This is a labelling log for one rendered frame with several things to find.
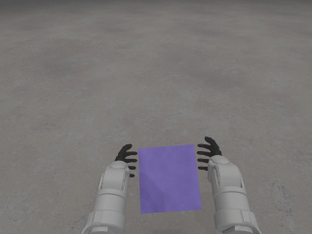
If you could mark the right robot forearm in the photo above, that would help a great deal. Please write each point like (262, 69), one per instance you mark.
(232, 210)

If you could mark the left robot hand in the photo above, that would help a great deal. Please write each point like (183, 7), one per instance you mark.
(123, 153)

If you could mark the right robot hand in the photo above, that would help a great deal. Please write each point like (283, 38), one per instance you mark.
(213, 147)

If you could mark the left robot forearm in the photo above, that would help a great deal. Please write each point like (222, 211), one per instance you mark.
(108, 212)

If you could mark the carton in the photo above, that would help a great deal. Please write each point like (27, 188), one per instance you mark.
(168, 179)

